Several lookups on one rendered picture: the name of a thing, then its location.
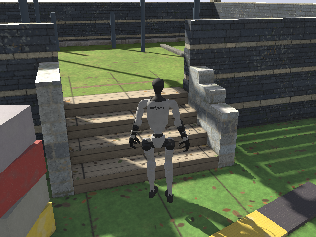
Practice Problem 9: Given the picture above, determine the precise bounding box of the robot right upper arm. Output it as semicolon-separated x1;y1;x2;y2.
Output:
168;100;182;127

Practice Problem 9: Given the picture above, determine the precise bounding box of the robot left upper arm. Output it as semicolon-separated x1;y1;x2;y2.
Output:
134;99;148;126

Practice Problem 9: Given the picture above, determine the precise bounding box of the right robot foot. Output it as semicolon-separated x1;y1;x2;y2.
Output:
165;189;173;203

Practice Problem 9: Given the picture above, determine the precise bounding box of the humanoid robot head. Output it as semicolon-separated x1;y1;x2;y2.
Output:
150;78;166;102

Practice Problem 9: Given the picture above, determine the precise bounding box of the robot left hand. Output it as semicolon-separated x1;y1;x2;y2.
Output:
129;137;140;148

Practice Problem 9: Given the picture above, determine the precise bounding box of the robot right hand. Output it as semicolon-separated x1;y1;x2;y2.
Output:
178;139;190;152

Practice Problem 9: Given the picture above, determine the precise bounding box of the right robot forearm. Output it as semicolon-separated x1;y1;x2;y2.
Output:
177;120;188;141

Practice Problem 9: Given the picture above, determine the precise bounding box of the left robot forearm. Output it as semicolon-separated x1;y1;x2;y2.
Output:
130;119;139;139

